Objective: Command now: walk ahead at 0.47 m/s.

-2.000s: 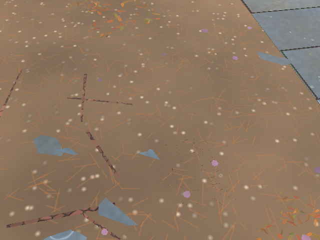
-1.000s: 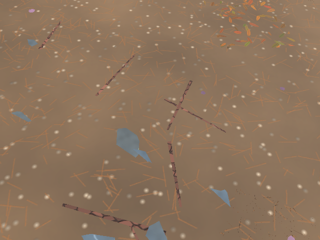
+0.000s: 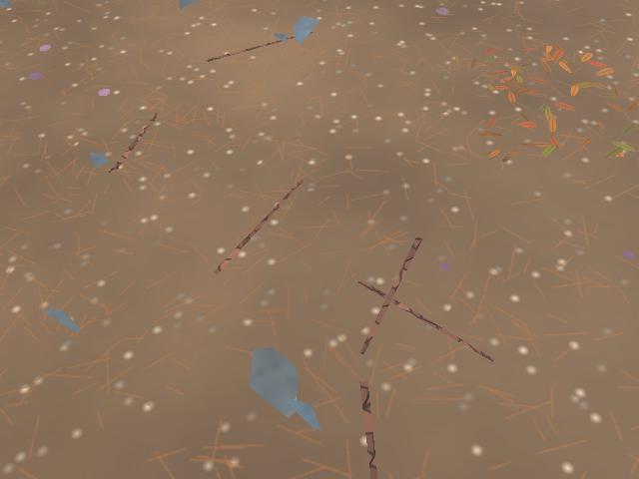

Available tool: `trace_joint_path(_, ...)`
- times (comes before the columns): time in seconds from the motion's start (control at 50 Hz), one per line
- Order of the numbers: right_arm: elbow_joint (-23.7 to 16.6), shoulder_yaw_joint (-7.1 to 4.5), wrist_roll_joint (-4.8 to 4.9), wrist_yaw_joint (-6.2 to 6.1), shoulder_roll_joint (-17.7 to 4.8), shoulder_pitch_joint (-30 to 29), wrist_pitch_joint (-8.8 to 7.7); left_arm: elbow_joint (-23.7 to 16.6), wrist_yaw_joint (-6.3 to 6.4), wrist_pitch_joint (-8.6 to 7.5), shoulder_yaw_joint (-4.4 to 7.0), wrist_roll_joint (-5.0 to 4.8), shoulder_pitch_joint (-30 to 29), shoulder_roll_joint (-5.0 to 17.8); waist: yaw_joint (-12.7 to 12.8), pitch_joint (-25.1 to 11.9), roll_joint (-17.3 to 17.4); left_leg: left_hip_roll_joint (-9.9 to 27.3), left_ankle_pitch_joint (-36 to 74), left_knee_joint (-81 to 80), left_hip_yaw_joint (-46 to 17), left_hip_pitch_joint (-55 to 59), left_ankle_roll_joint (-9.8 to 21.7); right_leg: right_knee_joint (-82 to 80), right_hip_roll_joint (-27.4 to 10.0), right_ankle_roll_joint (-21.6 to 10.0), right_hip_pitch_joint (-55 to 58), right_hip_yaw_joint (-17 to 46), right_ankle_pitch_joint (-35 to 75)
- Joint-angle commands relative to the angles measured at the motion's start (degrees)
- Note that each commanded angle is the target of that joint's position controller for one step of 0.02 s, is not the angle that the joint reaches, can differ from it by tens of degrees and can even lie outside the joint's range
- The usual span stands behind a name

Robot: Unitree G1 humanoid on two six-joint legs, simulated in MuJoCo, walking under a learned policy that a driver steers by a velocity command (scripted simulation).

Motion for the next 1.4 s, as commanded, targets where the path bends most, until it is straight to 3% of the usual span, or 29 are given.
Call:
trace_joint_path(0.02, -3.0, -1.27, -0.66, -0.02, -3.9, 1.7, 0.17, -2.9, 0.41, -1.42, 1.39, 0.19, -1.6, 7.2, -1.1, -0.6, -7.3, 5.2, 6.2, -1.8, -3.0, -9.4, -0.2, -19.2, -14.6, -8.4, 4.8, 17.9, -4.6)
trace_joint_path(0.12, -5.7, -0.85, -1.33, 0.13, -3.1, -7.2, -0.28, -1.5, 1.76, -1.18, 1.56, -0.38, 2.7, 8.8, 0.9, 1.8, -4.3, 4.6, 20.0, -17.9, -1.5, -14.6, -2.9, -20.7, -12.9, -8.2, 7.7, 10.5, 7.5)
trace_joint_path(0.18, -7.4, 0.06, -0.92, 1.07, -1.4, -14.1, -0.98, -0.6, 2.21, -0.72, 1.56, -0.89, 6.5, 9.5, 3.5, 3.0, -4.1, 2.6, 26.1, -27.7, 1.1, -12.1, -2.9, -21.1, -11.9, -7.2, 8.6, 7.4, 9.2)
trace_joint_path(0.28, -10.5, 0.73, -0.39, 3.17, -1.3, -21.7, -1.77, 1.5, 2.35, 1.13, 1.68, -1.22, 12.3, 9.7, 5.5, 4.4, -3.9, 0.4, 23.1, -35.6, 1.7, -14.5, -1.1, -16.7, -15.4, -7.4, 19.1, 7.3, 15.2)
trace_joint_path(0.34, -10.6, 0.01, -0.41, 3.8, -3.7, -19.1, -1.89, 1.4, 2.69, 1.96, 2.26, -1.27, 11.6, 11.1, 2.2, 1.2, -6.3, -2.1, 16.1, -37.2, 2.9, -8.4, 1.4, -10.1, -16.9, -6.0, 23.7, 7.2, 31.4)
trace_joint_path(0.38, -7.0, -2.15, -0.58, 3.09, -8.0, -5.7, -1.78, 0.8, 2.83, 2.63, 2.07, -0.98, 10.1, 11.0, -5.5, -8.0, -7.0, -4.9, 16.3, -38.6, 4.9, 11.6, 4.7, 6.3, -13.6, -3.7, 20.5, 5.0, 46.4)
trace_joint_path(0.4, -4.9, -3.2, -1.52, 2.26, -11.5, 5.0, -1.56, -0.8, 2.84, 2.41, 1.02, -0.04, 10.1, 8.8, -9.4, -16.8, -3.2, 4.5, 17.6, -35.0, -4.9, 31.8, 8.1, 22.9, -10.8, -2.2, 7.0, 4.3, 31.6)
trace_joint_path(0.42, -3.5, -3.99, -1.88, 2.33, -15.3, 7.8, -1.38, -1.3, 2.07, 1.13, -1.44, -0.26, 18.6, 0.1, -4.8, -25.9, 12.3, 19.7, 6.1, -39.3, -33.3, 53.1, 17.5, 44.1, 0.6, 1.5, -17.2, 4.2, -13.3)
trace_joint_path(0.44, -3.9, -2.47, -1.56, 2.13, -8.9, 8.1, -1.23, -0.4, 1.85, -0.06, 0.16, -1.98, 14.3, 7.0, -8.0, -25.4, 7.6, 19.9, -0.1, -45.5, -38.7, 50.9, 16.2, 50.4, -0.5, 1.1, -23.0, 12.1, -21.8)
trace_joint_path(0.46, -4.1, -1.68, -1.58, 1.77, -7.1, 3.5, -1.28, -2.8, 1.81, -0.67, 1.36, -3.66, 8.2, 10.4, -7.5, -14.6, 5.7, 17.9, 2.1, -47.3, -28.3, 42.5, 13.1, 51.2, -3.4, 0.6, -26.6, 11.3, -17.7)
trace_joint_path(0.5, -4.2, -0.88, -1.86, 1.79, -4.1, -3.2, -1.71, -3.5, 2.39, -0.45, 1.55, -2.76, 4.4, 8.7, -3.9, -5.3, 0.7, 13.3, 10.6, -51.5, -15.5, 27.2, 10.3, 45.0, -8.0, 1.4, -23.5, 9.5, -9.3)
trace_joint_path(0.54, -3.7, -0.67, -2.41, 2.08, -2.6, -5.9, -2.6, -2.5, 2.52, 1.38, 1.68, -2.46, 7.7, 6.2, -0.7, -3.5, 2.7, 10.9, 13.1, -55.5, -8.6, 19.7, 9.2, 42.1, -10.0, 2.1, -17.4, 9.9, -5.8)
trace_joint_path(0.62, -1.7, -1.42, -2.56, 1.69, -4.4, -6.6, -3.4, -4.7, 2.72, 3.45, 1.62, -2.01, 5.2, 3.9, 0.7, 0.5, 1.5, 10.5, 19.0, -59.1, 0.4, 15.8, 9.6, 36.0, -10.8, 3.8, -21.3, 10.2, 0.3)
trace_joint_path(0.7, -0.8, -1.88, -2.41, 0.63, -6.2, -5.9, -2.79, -7.3, 1.3, 2.55, 1.21, -1.46, -1.4, 2.9, -1.2, 1.7, 0.5, 8.2, 21.3, -59.6, 8.5, 17.4, 7.9, 21.0, -9.8, 3.8, -20.9, 6.7, 13.3)
trace_joint_path(0.8, 1.4, -2.79, -1.04, 0.02, -8.5, -0.9, -0.86, -12.0, -0.43, 2.4, 0.75, -1.4, -10.1, 2.6, -4.4, 3.7, -0.6, 11.6, 25.0, -56.4, 11.6, 27.8, 7.0, 12.0, -8.5, 1.8, -24.2, 2.8, 12.0)
trace_joint_path(0.86, 1.2, -3.46, -0.31, -0.36, -10.4, -1.8, 0.67, -13.8, -1.17, 2.7, 1.72, -1.48, -9.1, 4.5, -1.9, 1.4, 1.4, 12.9, 43.8, -48.6, 13.4, 32.7, 5.2, 10.8, -5.0, -1.0, -20.2, -0.7, 3.8)
trace_joint_path(0.9, 0.5, -3.65, 0.02, -0.66, -11.4, -3.5, 1.77, -12.0, -0.93, 3.09, 3.94, -1.86, 1.4, 8.1, 4.5, -5.1, 2.3, 11.2, 57.1, -32.7, 15.1, 31.0, 3.2, 9.5, -0.1, -4.0, -5.9, -3.6, 0.6)
trace_joint_path(0.92, 0.1, -3.06, -0.24, -0.83, -10.2, -3.5, 1.79, -9.5, -0.06, 3.43, 6.07, -2.0, 11.2, 11.8, 9.3, -10.2, 0.1, 8.7, 50.1, -18.2, 16.0, 22.5, 0.8, 6.6, 1.0, -6.3, 9.9, -1.1, 3.1)
trace_joint_path(0.94, -2.4, -0.91, -2.65, -0.37, -3.1, 1.4, 0.85, -8.8, 1.1, 3.79, 7.73, -2.25, 14.3, 18.7, 5.4, -14.8, -14.5, 1.2, 7.7, 3.0, 15.0, -1.2, -3.0, 5.3, -13.0, -14.3, 29.9, 24.2, 0.8)
trace_joint_path(0.96, -4.0, 0.26, -1.68, 0.41, -2.0, 0.7, -1.63, -11.3, 0.58, 2.75, 6.9, -1.76, 13.4, 18.3, 4.3, -24.0, -14.4, -7.4, -17.7, 14.7, 0.7, -14.4, -3.7, -6.0, -21.4, -22.3, 39.3, 52.3, -10.3)
trace_joint_path(0.98, -5.4, -0.93, 0.84, 1.15, -7.0, -7.0, -3.32, -11.2, 0.16, 1.91, 5.51, -1.3, 12.6, 13.5, 7.2, -18.6, -7.8, -4.1, -13.4, 16.0, -4.0, -20.8, -2.1, -9.7, -20.5, -18.4, 36.8, 47.0, -9.6)
trace_joint_path(1.0, -6.2, -0.79, 1.24, 1.22, -6.9, -9.1, -4.22, -11.2, 0.18, 1.29, 5.0, -1.37, 9.9, 11.6, 5.6, -11.9, -5.8, -1.5, -8.0, 12.0, -3.5, -21.6, -0.8, -9.5, -18.4, -16.1, 29.2, 38.9, -5.6)
trace_joint_path(1.02, -5.3, -0.92, -0.17, 0.7, -6.7, -8.9, -4.42, -11.9, 0.27, 1.1, 4.37, -1.57, 5.8, 9.5, 2.8, -7.7, -2.0, 0.9, -4.1, 6.8, -3.4, -18.2, -0.9, -9.3, -15.8, -14.1, 20.6, 32.2, 0.5)
trace_joint_path(1.06, -4.8, -1.66, -1.64, 0.49, -7.5, -7.2, -3.26, -13.8, 0.77, 1.07, 3.48, -0.63, 1.6, 7.2, -0.6, -5.4, -3.9, 3.0, 0.1, 1.0, -3.6, -10.5, -1.9, -11.3, -12.6, -12.9, 10.2, 25.9, 9.6)
trace_joint_path(1.14, -6.3, -1.08, -2.47, 0.34, -4.7, -9.8, -1.43, -13.6, 2.25, 0.84, 4.22, -1.15, 4.0, 9.7, -0.7, -3.4, -3.7, 1.9, 7.2, -10.1, -1.7, -10.1, -5.3, -13.1, -10.2, -12.7, 4.4, 19.9, 17.8)
trace_joint_path(1.24, -8.7, 0.04, -1.69, 1.35, -2.6, -19.0, -2.04, -12.6, 3.3, 1.58, 4.1, -1.42, 7.5, 9.5, 3.3, -1.8, -6.9, -1.8, 24.3, -30.6, -0.5, -5.5, -6.0, -12.5, -6.9, -8.6, 2.2, 16.3, 9.4)
trace_joint_path(1.34, -10.1, -0.37, -1.33, 2.84, -4.7, -21.8, -3.3, -10.1, 3.41, 1.95, 3.82, -1.32, 11.7, 8.7, 4.5, -0.4, -7.6, -2.3, 22.1, -36.9, -1.5, -6.0, -2.9, -7.7, -11.8, -7.9, 11.1, 21.3, 9.4)
trace_joint_path(1.38, -9.7, -0.83, -1.32, 2.88, -5.8, -19.2, -3.61, -9.8, 3.53, 2.38, 4.04, -1.13, 11.3, 9.3, 2.9, -0.5, -9.1, -2.8, 16.5, -37.7, -0.6, -3.9, -0.8, -4.8, -13.2, -7.0, 14.2, 22.6, 16.2)
trace_joint_path(1.4, -8.6, -1.46, -1.48, 2.68, -6.8, -14.8, -3.82, -10.0, 3.51, 2.57, 3.92, -1.15, 10.1, 9.1, 0.3, -2.5, -9.3, -4.1, 15.9, -39.8, 1.0, 1.8, 0.7, -0.4, -11.8, -6.1, 14.7, 21.4, 24.7)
